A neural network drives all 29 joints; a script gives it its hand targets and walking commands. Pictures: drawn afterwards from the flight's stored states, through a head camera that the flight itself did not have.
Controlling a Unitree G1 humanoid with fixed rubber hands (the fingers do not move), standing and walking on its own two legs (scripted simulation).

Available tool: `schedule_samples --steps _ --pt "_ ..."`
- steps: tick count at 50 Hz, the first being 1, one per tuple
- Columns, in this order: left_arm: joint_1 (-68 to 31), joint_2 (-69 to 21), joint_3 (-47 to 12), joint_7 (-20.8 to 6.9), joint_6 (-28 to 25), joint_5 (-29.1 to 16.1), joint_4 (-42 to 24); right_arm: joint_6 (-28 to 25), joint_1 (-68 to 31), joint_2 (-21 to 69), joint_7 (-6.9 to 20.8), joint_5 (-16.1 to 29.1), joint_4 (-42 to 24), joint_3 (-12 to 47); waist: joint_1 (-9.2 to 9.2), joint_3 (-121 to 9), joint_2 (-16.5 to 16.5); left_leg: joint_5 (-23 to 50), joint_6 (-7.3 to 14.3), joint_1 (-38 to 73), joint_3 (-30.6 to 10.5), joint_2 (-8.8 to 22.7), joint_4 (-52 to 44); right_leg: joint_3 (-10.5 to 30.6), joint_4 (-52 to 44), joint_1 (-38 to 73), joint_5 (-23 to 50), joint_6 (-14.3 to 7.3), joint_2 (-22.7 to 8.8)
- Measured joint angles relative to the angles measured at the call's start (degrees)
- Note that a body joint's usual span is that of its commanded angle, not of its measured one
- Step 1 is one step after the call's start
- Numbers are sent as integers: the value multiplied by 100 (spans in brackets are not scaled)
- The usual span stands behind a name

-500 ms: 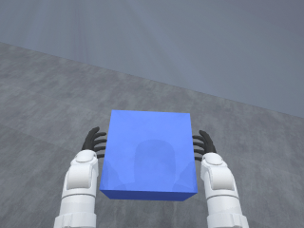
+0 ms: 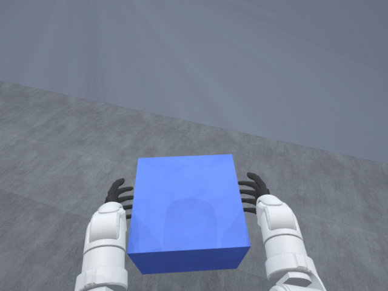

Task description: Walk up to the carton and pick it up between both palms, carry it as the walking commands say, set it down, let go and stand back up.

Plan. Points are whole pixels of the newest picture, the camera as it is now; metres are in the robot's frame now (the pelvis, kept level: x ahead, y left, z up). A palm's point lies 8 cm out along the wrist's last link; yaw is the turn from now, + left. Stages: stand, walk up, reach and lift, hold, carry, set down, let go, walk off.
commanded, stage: set down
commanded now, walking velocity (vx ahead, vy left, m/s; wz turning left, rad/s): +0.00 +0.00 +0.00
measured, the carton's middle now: (187, 213) +0.34 +0.05 -0.04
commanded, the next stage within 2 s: none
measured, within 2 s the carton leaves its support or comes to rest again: neither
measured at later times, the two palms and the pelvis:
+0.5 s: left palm (121, 224) +0.28 +0.21 -0.04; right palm (251, 214) +0.35 -0.11 -0.03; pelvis +0.01 -0.04 -0.01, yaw +0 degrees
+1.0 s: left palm (125, 233) +0.30 +0.22 -0.13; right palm (242, 227) +0.37 -0.11 -0.12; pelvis -0.03 +0.00 -0.05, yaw +0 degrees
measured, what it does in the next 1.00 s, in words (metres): lowers itself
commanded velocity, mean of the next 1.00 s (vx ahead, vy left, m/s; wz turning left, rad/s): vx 0.00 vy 0.00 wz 0.00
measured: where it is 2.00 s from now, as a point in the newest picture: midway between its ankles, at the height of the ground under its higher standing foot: outside the picture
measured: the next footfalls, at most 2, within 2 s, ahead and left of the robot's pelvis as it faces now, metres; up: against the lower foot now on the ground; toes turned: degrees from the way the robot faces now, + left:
none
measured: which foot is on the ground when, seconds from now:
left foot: down 0.00-1.00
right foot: down 0.00-1.00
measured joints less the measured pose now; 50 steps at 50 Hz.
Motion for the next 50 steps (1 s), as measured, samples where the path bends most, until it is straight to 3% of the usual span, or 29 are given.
schedule_samples --steps 2,5,12,17,22,30,37,50 --pt "-51 -1 255 -26 -64 91 107 -135 -68 97 194 -140 229 -168 90 74 -71 -43 -42 40 -48 8 61 -47 110 35 -74 -31 15" --pt "36 148 185 -108 -204 6 260 -325 -102 290 220 -434 404 -479 25 170 -93 -61 -103 41 -252 -22 128 -251 164 109 -157 -62 -6" --pt "-156 126 86 -292 -651 -158 563 -680 54 262 -105 -533 176 -587 -44 356 165 -86 -169 -391 -355 32 299 -354 310 -299 -189 -108 56" --pt "-377 40 405 -403 -1049 62 717 -877 102 253 -306 -316 73 -434 101 401 118 -159 -176 -951 -249 131 486 -222 545 -936 -218 -140 170" --pt "-278 275 575 -483 -1555 -8 615 -1251 87 498 -590 -44 14 -148 331 331 -162 -191 -153 -1619 -489 151 665 -48 645 -1641 -153 -193 325" --pt "-259 487 436 -654 -2070 -354 667 -1851 37 593 -898 7 50 -159 353 205 -77 -150 -325 -2560 -712 89 757 -213 708 -2520 -102 -147 282" --pt "-542 423 468 -608 -2375 -557 848 -2126 -211 340 -829 74 172 -203 269 141 59 -134 -192 -3489 -615 -22 1125 -137 1032 -3437 -78 15 192" --pt "-1261 149 589 -285 -2334 -448 504 -2156 -1239 -129 -261 312 417 -623 13 47 -300 -341 -98 -5341 -477 -106 2359 -65 2242 -5281 -294 138 191"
